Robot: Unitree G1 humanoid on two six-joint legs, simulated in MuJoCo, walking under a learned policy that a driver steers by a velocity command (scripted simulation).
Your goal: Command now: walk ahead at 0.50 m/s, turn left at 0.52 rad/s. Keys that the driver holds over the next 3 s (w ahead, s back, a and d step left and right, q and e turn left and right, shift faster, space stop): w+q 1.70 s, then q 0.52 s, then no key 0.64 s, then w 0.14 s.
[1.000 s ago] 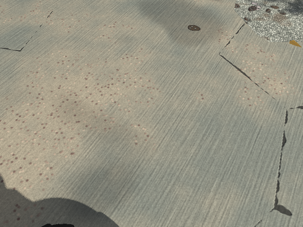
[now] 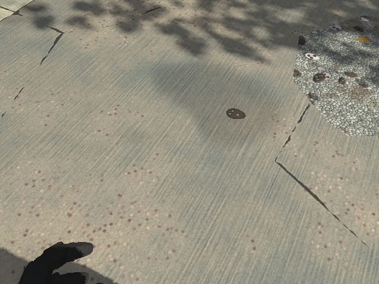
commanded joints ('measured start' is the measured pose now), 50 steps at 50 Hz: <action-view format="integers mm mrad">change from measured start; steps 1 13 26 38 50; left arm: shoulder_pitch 108 215 308 199 78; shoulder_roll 158 133 260 135 170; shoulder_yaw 61 59 87 32 51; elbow -35 59 123 6 -37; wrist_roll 1 10 -22 25 -2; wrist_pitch -27 -10 52 12 -19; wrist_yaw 9 13 33 17 -7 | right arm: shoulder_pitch -53 -162 -295 -178 -71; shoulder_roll -129 -64 -120 -163 -154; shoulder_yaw -30 -11 -32 -39 -43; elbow -77 -191 -289 -238 -162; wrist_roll -4 -5 -9 -22 -4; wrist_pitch -3 12 9 -23 6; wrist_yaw -5 21 79 24 1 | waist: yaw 138 118 90 127 114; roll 143 -51 -70 67 158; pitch -74 12 -36 -42 -36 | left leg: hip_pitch -117 -672 -384 -174 -116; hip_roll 187 228 69 248 212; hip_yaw -192 105 315 -97 -205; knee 85 667 226 -166 61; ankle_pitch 334 130 159 444 231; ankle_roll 84 -71 58 250 112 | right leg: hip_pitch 312 393 587 -116 182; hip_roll -17 -267 -275 -111 -11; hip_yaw -17 37 -277 -45 -34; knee -56 -316 1 526 0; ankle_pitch -42 5 703 -216 -53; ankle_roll -58 -235 -132 34 -36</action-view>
